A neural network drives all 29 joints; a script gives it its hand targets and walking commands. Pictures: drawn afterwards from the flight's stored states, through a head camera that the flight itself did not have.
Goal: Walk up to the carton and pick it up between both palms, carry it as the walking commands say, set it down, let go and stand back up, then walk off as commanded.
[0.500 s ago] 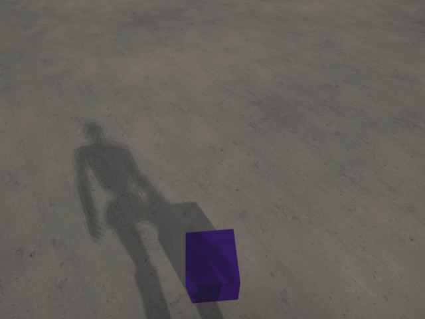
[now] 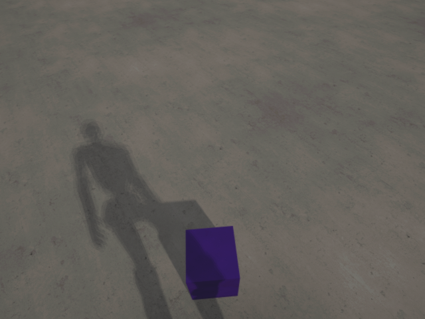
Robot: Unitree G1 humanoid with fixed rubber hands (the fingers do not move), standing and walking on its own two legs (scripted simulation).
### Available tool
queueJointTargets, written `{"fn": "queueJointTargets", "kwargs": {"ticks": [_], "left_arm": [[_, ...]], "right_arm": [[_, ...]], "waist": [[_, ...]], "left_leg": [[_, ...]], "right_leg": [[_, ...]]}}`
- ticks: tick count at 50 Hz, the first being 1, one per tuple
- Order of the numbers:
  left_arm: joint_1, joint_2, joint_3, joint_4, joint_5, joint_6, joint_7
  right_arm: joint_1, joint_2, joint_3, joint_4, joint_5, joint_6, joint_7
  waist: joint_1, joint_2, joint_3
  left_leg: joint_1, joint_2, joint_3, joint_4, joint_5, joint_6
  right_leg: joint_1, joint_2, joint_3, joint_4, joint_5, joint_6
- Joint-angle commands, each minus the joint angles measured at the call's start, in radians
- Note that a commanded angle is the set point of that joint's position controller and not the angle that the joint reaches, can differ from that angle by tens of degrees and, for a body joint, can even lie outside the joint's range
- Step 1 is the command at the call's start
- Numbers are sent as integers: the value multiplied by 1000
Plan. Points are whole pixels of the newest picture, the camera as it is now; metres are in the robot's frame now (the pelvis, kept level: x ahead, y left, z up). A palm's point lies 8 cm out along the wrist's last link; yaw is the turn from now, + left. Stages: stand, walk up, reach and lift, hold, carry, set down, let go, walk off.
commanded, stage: stand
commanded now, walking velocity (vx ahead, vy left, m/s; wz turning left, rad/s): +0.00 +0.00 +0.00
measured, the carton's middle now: (212, 263) +0.44 +0.05 -0.64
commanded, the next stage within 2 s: walk off in 0.16 s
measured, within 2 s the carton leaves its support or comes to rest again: neither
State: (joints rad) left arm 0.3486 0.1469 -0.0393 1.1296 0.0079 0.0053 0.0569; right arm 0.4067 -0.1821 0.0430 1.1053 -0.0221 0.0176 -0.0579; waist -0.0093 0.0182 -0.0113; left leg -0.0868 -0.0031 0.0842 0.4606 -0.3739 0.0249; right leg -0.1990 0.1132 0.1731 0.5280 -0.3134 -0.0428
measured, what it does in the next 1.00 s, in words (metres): lifts its left foot, turning left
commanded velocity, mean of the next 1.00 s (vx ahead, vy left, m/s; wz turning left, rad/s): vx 0.00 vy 0.00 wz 0.41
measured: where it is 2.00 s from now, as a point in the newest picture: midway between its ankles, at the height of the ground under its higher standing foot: outside the picture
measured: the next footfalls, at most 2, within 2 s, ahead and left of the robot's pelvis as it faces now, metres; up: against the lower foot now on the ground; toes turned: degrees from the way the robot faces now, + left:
left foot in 1.06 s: -0.09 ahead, +0.13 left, +0.00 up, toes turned +25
right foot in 1.58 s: +0.01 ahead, -0.06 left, +0.00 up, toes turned +37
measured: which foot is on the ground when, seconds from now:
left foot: down 0.00-0.74, up 0.76-1.00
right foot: down 0.00-1.00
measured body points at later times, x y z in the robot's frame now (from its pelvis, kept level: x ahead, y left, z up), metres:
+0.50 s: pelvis -0.02 +0.01 +0.00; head -0.01 +0.00 +0.45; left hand -0.05 +0.23 -0.16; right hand -0.07 -0.21 -0.16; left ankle -0.08 +0.10 -0.73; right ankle -0.02 -0.10 -0.73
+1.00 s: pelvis -0.07 +0.01 +0.00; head -0.05 +0.02 +0.45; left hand -0.13 +0.27 -0.14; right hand +0.11 -0.21 -0.13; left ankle -0.13 +0.11 -0.70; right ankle -0.02 -0.10 -0.73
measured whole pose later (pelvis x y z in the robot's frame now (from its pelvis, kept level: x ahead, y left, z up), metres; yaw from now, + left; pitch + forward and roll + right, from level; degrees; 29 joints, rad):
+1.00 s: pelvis -0.07 +0.01 +0.00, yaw +19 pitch +1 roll +0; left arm 0.29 0.23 0.02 0.95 0.04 -0.01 0.08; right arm 0.20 -0.23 -0.06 0.87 -0.01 0.06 -0.01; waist 0.02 -0.01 0.02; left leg -0.37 0.01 0.04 0.84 -0.50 -0.04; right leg -0.27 -0.07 -0.12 0.53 -0.27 0.00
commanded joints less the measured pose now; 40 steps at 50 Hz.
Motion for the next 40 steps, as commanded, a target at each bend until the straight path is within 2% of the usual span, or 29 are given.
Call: {"fn": "queueJointTargets", "kwargs": {"ticks": [1, 17, 20, 26, 30, 32, 34, 35, 36, 37, 38, 39, 40], "left_arm": [[78, 81, 12, 2, -1, -3, 3], [77, 57, 13, 16, -2, -3, 5], [79, 62, 14, 27, -3, -5, 10], [23, 96, 34, -40, -2, -7, 34], [4, 105, 44, -95, 4, -3, 39], [2, 105, 46, -120, 7, -3, 38], [17, 105, 47, -140, 10, -5, 36], [38, 108, 49, -145, 12, -6, 35], [69, 129, 55, -144, 13, -8, 36], [114, 173, 67, -136, 16, -9, 36], [144, 219, 77, -142, 20, -11, 35], [100, 192, 65, -161, 24, -16, 36], [44, 196, 67, -184, 24, -19, 38]], "right_arm": [[101, -76, -12, 9, 0, -2, -3], [95, -54, -17, 32, -1, -4, -3], [91, -43, -15, 34, 0, -7, 0], [38, -85, -45, -30, 2, -3, 6], [39, -120, -70, -65, -2, 9, 5], [24, -132, -82, -87, -4, 15, 7], [-14, -141, -94, -115, -6, 21, 11], [-42, -140, -98, -133, -5, 24, 13], [-71, -126, -99, -156, -3, 26, 16], [-87, -86, -95, -182, 4, 28, 16], [-98, -77, -97, -209, 1, 33, 12], [-101, -102, -103, -207, -21, 33, 14], [-108, -91, -105, -201, -22, 35, 23]], "waist": [[0, -20, 96], [-1, -22, 101], [0, -28, 108], [-10, 22, 69], [-14, 67, 71], [-9, 77, 75], [8, 66, 81], [21, 43, 82], [34, -22, 81], [47, -162, 63], [69, -325, 9], [37, -199, 17], [15, -88, 34]], "left_leg": [[29, 103, -86, -53, 265, 29], [19, 105, -89, -64, 253, 38], [-1, 110, -110, -71, 268, 31], [-58, 146, -207, -10, 375, 46], [-125, 195, -340, -29, 390, 95], [-178, 214, -395, -39, 388, 119], [-253, 200, -409, -19, 346, 115], [-301, 172, -393, 14, 302, 98], [-377, 120, -345, 91, 232, 65], [-462, 10, -229, 265, 45, 15], [-489, -95, -107, 528, -248, -19], [-478, -32, -114, 694, -312, -26], [-462, -4, -131, 761, -244, -35]], "right_leg": [[-114, -125, 93, -75, 346, -30], [-131, -126, 88, -80, 306, -22], [-102, -145, 70, -98, 300, -3], [-114, -158, -18, 1, 244, 39], [-139, -139, -89, 109, 179, 54], [-133, -132, -118, 151, 131, 60], [-94, -138, -128, 147, 119, 56], [-57, -153, -117, 118, 147, 49], [10, -201, -65, 52, 206, 25], [81, -331, 80, -77, 331, -47], [84, -525, 295, -207, 454, -172], [13, -548, 295, -213, 471, -214], [-44, -512, 216, -207, 413, -210]]}}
